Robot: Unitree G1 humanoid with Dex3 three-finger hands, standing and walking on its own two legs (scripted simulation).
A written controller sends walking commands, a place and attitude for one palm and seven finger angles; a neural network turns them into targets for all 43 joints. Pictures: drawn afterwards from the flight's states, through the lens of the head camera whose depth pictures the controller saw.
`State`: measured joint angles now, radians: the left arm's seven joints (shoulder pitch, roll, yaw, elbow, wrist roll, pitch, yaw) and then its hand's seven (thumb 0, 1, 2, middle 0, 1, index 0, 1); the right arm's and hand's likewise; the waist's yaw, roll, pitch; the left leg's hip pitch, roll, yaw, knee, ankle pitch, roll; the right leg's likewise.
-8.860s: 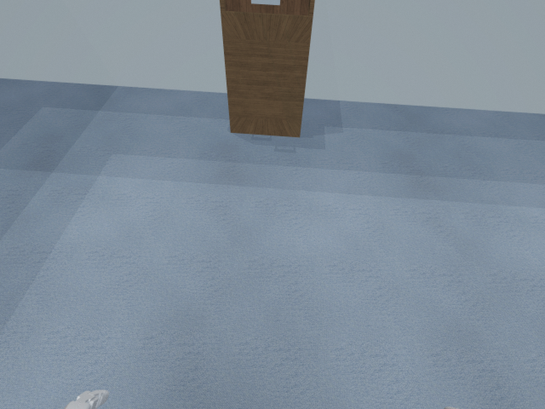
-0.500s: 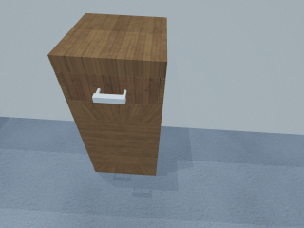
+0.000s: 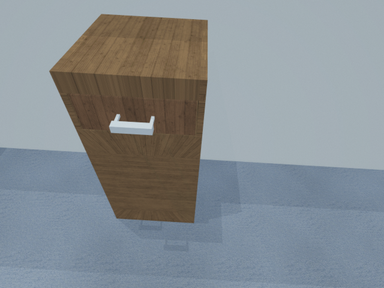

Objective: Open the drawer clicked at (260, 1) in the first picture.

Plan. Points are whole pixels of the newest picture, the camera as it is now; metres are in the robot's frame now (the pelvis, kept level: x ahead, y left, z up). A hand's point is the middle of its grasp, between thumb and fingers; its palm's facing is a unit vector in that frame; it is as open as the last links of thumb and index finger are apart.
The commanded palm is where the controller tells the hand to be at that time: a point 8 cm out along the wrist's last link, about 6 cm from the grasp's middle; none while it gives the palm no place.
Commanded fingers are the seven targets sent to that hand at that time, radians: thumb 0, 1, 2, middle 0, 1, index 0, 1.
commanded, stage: shuffle to correct the standing spot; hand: left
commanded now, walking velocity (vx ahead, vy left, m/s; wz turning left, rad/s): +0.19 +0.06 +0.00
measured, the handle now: (133, 123) +0.57 +0.22 -0.01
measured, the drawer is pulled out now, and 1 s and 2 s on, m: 0.00 0.00 0.00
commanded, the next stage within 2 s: come to a stop and stand still in 0.04 s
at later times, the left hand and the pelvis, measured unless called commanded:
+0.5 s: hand out of the picture +0.09 +0.20 -0.17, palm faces +0.02 -0.97 -0.23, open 7.3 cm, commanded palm none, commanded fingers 0.00 0.90 0.90 -0.20 -0.30 -0.20 -0.30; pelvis +0.06 +0.01 +0.00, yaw -1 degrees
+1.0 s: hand out of the picture +0.05 +0.16 -0.17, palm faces +0.04 -0.98 -0.19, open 7.2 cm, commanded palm none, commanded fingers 0.00 0.90 0.90 -0.20 -0.30 -0.20 -0.30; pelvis +0.04 -0.02 +0.01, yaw +0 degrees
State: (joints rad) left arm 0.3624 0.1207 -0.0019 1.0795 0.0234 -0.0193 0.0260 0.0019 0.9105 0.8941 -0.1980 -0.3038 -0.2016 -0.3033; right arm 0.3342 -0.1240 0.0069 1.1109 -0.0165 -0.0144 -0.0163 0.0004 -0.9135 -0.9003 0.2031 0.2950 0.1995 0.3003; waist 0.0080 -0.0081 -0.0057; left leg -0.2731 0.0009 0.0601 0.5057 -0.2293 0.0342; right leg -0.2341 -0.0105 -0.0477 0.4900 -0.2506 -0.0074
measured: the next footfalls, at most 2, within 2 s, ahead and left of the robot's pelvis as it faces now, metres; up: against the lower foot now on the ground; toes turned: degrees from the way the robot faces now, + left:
right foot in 0.40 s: +0.12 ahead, -0.09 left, +0.00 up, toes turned +6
